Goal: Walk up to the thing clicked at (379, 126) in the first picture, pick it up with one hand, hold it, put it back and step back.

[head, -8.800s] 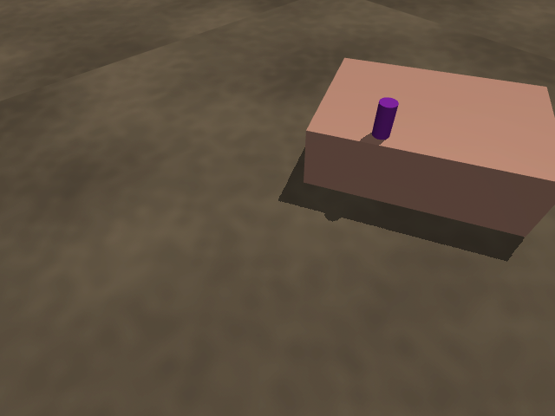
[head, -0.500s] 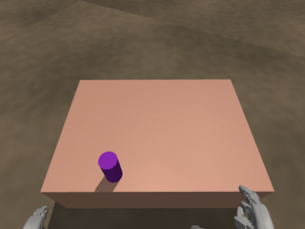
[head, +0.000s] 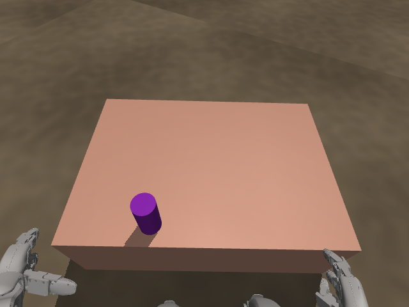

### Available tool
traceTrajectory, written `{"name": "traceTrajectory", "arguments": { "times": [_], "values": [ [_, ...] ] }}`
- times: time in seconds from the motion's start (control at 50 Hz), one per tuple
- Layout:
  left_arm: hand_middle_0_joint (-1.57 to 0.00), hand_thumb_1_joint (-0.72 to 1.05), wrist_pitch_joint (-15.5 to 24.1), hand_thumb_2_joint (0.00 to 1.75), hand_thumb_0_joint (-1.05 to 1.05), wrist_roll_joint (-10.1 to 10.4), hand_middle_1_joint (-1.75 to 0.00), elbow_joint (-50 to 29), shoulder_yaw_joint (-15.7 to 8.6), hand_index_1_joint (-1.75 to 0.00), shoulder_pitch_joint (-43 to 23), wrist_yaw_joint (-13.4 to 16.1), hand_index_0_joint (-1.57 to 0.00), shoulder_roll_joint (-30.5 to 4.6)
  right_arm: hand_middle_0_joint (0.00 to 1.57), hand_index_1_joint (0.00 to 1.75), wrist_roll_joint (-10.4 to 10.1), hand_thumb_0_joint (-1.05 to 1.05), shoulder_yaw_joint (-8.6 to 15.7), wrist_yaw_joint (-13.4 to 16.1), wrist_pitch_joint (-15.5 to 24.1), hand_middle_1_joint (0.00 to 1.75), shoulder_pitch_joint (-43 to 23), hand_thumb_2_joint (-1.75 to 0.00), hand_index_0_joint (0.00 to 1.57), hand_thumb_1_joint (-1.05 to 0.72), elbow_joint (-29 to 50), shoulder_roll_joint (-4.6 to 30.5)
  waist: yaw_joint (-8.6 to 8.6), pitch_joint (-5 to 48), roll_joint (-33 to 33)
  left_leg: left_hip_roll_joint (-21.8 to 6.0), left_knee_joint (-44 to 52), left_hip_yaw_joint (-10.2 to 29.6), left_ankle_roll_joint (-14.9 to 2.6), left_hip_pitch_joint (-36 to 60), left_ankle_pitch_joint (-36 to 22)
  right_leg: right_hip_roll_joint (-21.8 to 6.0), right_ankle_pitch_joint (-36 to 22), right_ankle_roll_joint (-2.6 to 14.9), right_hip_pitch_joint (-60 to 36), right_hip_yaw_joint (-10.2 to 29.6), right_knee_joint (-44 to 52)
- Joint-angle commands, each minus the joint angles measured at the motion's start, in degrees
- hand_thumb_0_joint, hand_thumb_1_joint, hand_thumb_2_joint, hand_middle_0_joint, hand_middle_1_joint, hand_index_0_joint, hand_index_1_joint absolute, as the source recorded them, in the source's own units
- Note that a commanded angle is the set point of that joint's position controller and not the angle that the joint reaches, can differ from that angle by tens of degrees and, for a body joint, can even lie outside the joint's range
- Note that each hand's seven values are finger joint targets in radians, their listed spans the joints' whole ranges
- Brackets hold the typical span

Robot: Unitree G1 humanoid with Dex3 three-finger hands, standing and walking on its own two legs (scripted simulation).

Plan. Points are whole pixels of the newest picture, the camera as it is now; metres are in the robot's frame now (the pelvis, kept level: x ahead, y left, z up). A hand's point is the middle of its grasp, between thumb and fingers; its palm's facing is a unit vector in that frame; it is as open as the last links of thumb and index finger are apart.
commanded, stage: go down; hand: left
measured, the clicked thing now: (147, 214) +0.44 +0.19 -0.30
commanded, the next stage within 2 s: none
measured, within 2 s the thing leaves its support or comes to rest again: neither
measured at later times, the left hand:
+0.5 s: hand (41, 221) +0.31 +0.35 -0.03, palm faces +0.16 -0.97 -0.20, open 17.5 cm
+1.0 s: hand (35, 206) +0.33 +0.37 -0.02, palm faces +0.18 -0.97 -0.15, open 17.3 cm
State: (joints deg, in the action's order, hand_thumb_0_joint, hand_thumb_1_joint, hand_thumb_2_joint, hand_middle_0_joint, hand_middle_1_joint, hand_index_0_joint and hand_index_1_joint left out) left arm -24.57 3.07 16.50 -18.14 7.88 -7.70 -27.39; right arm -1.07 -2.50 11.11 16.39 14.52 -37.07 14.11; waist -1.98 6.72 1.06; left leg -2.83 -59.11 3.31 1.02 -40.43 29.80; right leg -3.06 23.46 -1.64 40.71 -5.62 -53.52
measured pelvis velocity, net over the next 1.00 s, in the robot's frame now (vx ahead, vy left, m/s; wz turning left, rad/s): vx -0.01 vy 0.00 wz -0.03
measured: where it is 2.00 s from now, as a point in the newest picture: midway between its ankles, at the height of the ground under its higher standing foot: outside the picture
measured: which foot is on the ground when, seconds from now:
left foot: down 0.00-1.00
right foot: down 0.00-1.00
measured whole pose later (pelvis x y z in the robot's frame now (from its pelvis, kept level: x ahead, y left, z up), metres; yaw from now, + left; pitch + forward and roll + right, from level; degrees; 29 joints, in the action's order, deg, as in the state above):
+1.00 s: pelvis -0.01 +0.00 -0.01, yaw -2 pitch +18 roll -3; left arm 8.3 2.3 61.6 -35.3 -24.1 -28.6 -43.0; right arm 1.9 -2.3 8.6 11.4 16.3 -39.6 17.5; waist -3.5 4.4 -1.3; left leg -3.3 -62.2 2.4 1.1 -51.0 29.3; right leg -2.5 22.4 -1.3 52.0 -4.3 -56.7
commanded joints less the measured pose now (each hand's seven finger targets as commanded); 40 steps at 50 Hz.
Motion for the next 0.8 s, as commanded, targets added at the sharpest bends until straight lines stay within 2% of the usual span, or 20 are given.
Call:
{"name": "traceTrajectory", "arguments": {
  "times": [0.0, 0.1, 0.18, 0.2, 0.22, 0.26, 0.28, 0.3, 0.32, 0.34, 0.4, 0.42, 0.44, 0.48, 0.5, 0.54, 0.56, 0.64, 0.74, 0.78],
  "values": [
    [-0.09, -0.58, 5.1, 0.05, 0.00, 0.2, -0.04, -0.3, -6.8, -0.06, -12.2, -3.2, -0.07, -15.8, 0.20, 0.30, -0.1, 0.00, 4.0, 0.9, 3.3, 0.30, -0.3, -0.90, 0.20, -0.89, 5.6, 9.6, -0.78, 8.4, 5.7, 2.5, 11.9, -0.5, -1.05, 4.0, -13.8, 2.9, -8.1, 2.02, -8.5, 1.6, 7.8],
    [-0.09, -0.60, 9.7, 0.05, 0.00, 0.3, -0.04, 7.1, -10.4, -0.06, -17.2, -7.3, -0.07, -20.6, 0.20, 0.30, 0.0, 0.00, 4.4, -0.3, 3.1, 0.30, 1.7, -0.90, 0.20, -0.90, 4.6, 10.2, 0.54, 10.1, 6.6, 1.9, 12.5, -0.1, -0.50, 4.5, -17.6, 3.4, -9.6, 2.56, -8.1, 1.2, 6.7],
    [-0.08, -0.60, 14.9, 0.04, 0.00, 0.4, -0.03, 12.4, -12.6, -0.05, -19.8, -9.8, -0.06, -22.8, 0.20, 0.30, 0.4, 0.00, 4.6, -1.0, 3.2, 0.30, 3.2, -0.90, 0.20, -0.91, 4.5, 10.4, 0.65, 10.7, 4.6, 2.1, 11.0, -1.2, -1.14, 2.7, -17.8, 3.1, -10.5, 2.46, -8.1, 1.8, 6.4],
    [-0.08, -0.61, 16.7, 0.04, 0.00, 0.6, -0.03, 11.0, -13.5, -0.05, -23.1, -10.4, -0.06, -24.4, 0.20, 0.30, 0.5, 0.00, 4.9, -1.1, 3.2, 0.30, 3.6, -0.90, 0.20, -0.91, 4.3, 11.0, 0.80, 12.3, 6.6, 1.9, 11.0, -1.1, -0.82, 3.6, -18.7, 3.1, -10.9, 2.67, -7.9, 1.9, 5.6],
    [-0.09, -0.61, 18.0, 0.04, 0.00, 0.5, -0.03, 14.6, -13.9, -0.05, -22.1, -10.8, -0.06, -24.2, 0.20, 0.30, 0.7, 0.00, 5.3, -1.2, 3.2, 0.30, 4.0, -0.90, 0.20, -0.91, 4.2, 11.5, 0.40, 11.8, 6.6, 1.6, 10.7, -0.9, -0.51, 3.6, -20.6, 3.3, -11.9, 2.86, -6.6, 1.7, 4.8],
    [-0.08, -0.61, 20.9, 0.05, 0.00, 0.5, -0.03, 14.1, -14.7, -0.05, -26.3, -11.8, -0.06, -26.0, 0.20, 0.30, 0.9, 0.00, 5.6, -1.5, 2.9, 0.30, 5.0, -0.90, 0.20, -0.91, 3.7, 11.8, 0.71, 13.0, 8.3, 1.3, 10.4, -0.8, -0.24, 4.2, -20.3, 3.3, -11.2, 3.00, -5.3, 1.8, 4.1],
    [-0.08, -0.59, 21.9, 0.06, 0.00, 0.3, -0.04, 17.9, -15.0, -0.05, -25.7, -12.1, -0.06, -26.2, 0.20, 0.30, 0.9, 0.00, 5.4, -1.6, 2.7, 0.30, 5.1, -0.90, 0.20, -0.90, 4.0, 11.7, 0.21, 12.1, 6.4, 1.3, 10.3, -0.7, -0.45, 3.3, -19.8, 3.3, -11.0, 3.00, -5.0, 1.7, 4.1],
    [-0.08, -0.58, 23.4, 0.06, 0.00, 0.6, -0.03, 17.0, -15.1, -0.05, -28.4, -12.6, -0.06, -26.6, 0.20, 0.30, 1.1, 0.00, 5.3, -1.6, 2.5, 0.30, 5.3, -0.90, 0.20, -0.90, 3.8, 11.6, 0.43, 12.2, 6.5, 1.5, 9.9, -1.0, -0.61, 2.2, -18.5, 3.1, -10.4, 2.95, -5.2, 2.0, 4.1],
    [-0.07, -0.58, 24.7, 0.06, 0.00, 0.6, -0.03, 16.9, -16.1, -0.05, -30.7, -13.0, -0.05, -28.5, 0.20, 0.30, 1.1, 0.00, 5.6, -1.8, 2.3, 0.30, 5.8, -0.90, 0.20, -0.90, 3.6, 12.3, 0.44, 13.4, 7.8, 1.4, 10.1, -0.8, -0.49, 2.6, -17.5, 3.2, -9.6, 3.10, -4.5, 2.1, 3.7],
    [-0.07, -0.56, 25.4, 0.06, 0.00, 0.6, -0.02, 19.9, -15.7, -0.04, -30.2, -13.5, -0.05, -27.8, 0.20, 0.30, 1.2, 0.00, 5.6, -1.9, 2.2, 0.30, 6.0, -0.90, 0.20, -0.90, 3.6, 12.3, 0.21, 13.6, 7.5, 1.3, 10.0, -0.9, -0.41, 3.2, -17.5, 3.2, -9.7, 3.12, -4.3, 2.1, 3.5],
    [-0.07, -0.52, 28.2, 0.06, 0.00, 0.7, -0.02, 22.1, -16.8, -0.03, -33.8, -15.0, -0.05, -30.0, 0.20, 0.30, 1.5, 0.00, 5.8, -1.8, 1.2, 0.30, 7.4, -0.90, 0.20, -0.89, 2.6, 13.1, 0.23, 15.1, 8.4, 1.2, 9.5, -0.8, -0.19, 4.0, -18.4, 3.1, -10.2, 3.29, -3.0, 2.1, 3.1],
    [-0.07, -0.52, 28.8, 0.06, 0.00, 0.9, -0.01, 24.1, -17.5, -0.03, -33.5, -15.4, -0.05, -30.0, 0.20, 0.30, 1.7, 0.00, 5.6, -1.8, 0.9, 0.30, 7.4, -0.90, 0.20, -0.89, 2.6, 13.1, 0.19, 16.3, 7.5, 1.2, 8.9, -0.9, -0.19, 4.1, -20.3, 3.0, -11.7, 3.30, -4.0, 2.1, 2.8],
    [-0.07, -0.52, 29.4, 0.06, 0.00, 0.8, -0.02, 24.7, -18.0, -0.03, -34.6, -15.8, -0.05, -31.6, 0.20, 0.30, 1.7, 0.00, 5.5, -1.8, 0.6, 0.30, 7.7, -0.90, 0.20, -0.89, 2.2, 13.2, 0.44, 16.3, 7.0, 1.5, 8.6, -1.3, -0.46, 2.9, -19.7, 2.8, -11.6, 3.16, -4.8, 2.4, 3.1],
    [-0.06, -0.50, 30.5, 0.07, 0.00, 0.6, -0.02, 27.2, -17.9, -0.03, -35.8, -16.7, -0.04, -31.9, 0.20, 0.30, 1.8, 0.00, 5.5, -1.8, 0.1, 0.30, 8.4, -0.90, 0.20, -0.89, 1.5, 13.2, 0.17, 16.1, 7.3, 1.6, 8.4, -1.3, -0.52, 2.3, -18.7, 2.9, -10.9, 3.18, -3.9, 2.4, 3.1],
    [-0.07, -0.50, 31.0, 0.06, 0.00, 0.7, -0.01, 29.1, -19.1, -0.02, -35.1, -16.8, -0.04, -32.7, 0.20, 0.30, 1.9, 0.00, 5.5, -1.7, -0.2, 0.30, 8.1, -0.90, 0.20, -0.89, 2.0, 13.5, 0.57, 16.4, 6.2, 1.7, 8.3, -1.6, -0.58, 1.9, -19.2, 2.8, -11.3, 3.18, -4.5, 2.4, 3.0],
    [-0.06, -0.48, 32.3, 0.06, 0.00, 0.5, 0.00, 29.8, -18.5, -0.02, -37.2, -17.5, -0.04, -32.7, 0.20, 0.30, 2.1, 0.00, 5.4, -1.7, -0.8, 0.30, 8.4, -0.90, 0.20, -0.89, 1.2, 13.5, 0.33, 16.8, 6.9, 1.6, 7.7, -1.8, -0.50, 2.3, -20.4, 2.8, -12.0, 3.31, -3.3, 2.5, 2.7],
    [-0.07, -0.48, 32.7, 0.06, 0.00, 0.6, -0.01, 30.6, -19.8, -0.02, -36.9, -17.7, -0.05, -34.4, 0.20, 0.30, 2.1, 0.00, 5.3, -1.6, -1.0, 0.30, 8.1, -0.90, 0.20, -0.89, 1.6, 13.7, 0.75, 17.1, 6.7, 1.7, 7.4, -1.8, -0.62, 1.7, -20.5, 2.7, -12.2, 3.23, -3.9, 2.5, 2.8],
    [-0.07, -0.47, 34.3, 0.04, 0.00, 0.7, 0.00, 33.0, -20.6, -0.01, -38.1, -18.7, -0.05, -35.8, 0.20, 0.30, 2.3, 0.00, 5.0, -1.5, -1.8, 0.30, 7.8, -0.90, 0.20, -0.90, 1.7, 13.5, 0.52, 17.1, 5.3, 2.2, 6.6, -2.9, -1.13, -0.2, -19.3, 2.4, -12.8, 2.81, -5.8, 3.5, 3.6],
    [-0.07, -0.48, 35.6, 0.04, 0.00, 0.8, 0.00, 34.5, -20.8, -0.02, -40.8, -19.8, -0.05, -36.7, 0.20, 0.30, 2.4, 0.00, 4.7, -1.4, -2.5, 0.30, 7.7, -0.90, 0.20, -0.90, 1.5, 13.9, 0.22, 18.2, 6.7, 1.9, 6.1, -2.1, -0.84, 0.6, -22.2, 2.4, -14.1, 3.06, -3.8, 2.9, 2.3],
    [-0.07, -0.48, 35.8, 0.04, 0.00, 0.6, 0.00, 35.1, -20.7, -0.01, -41.7, -20.0, -0.05, -37.5, 0.20, 0.30, 2.5, 0.00, 4.7, -1.4, -2.7, 0.30, 7.6, -0.90, 0.20, -0.91, 1.6, 13.9, -0.12, 17.7, 6.6, 1.9, 6.1, -2.3, -1.01, 0.2, -20.1, 2.4, -12.7, 3.00, -3.3, 3.1, 2.7]
  ]
}}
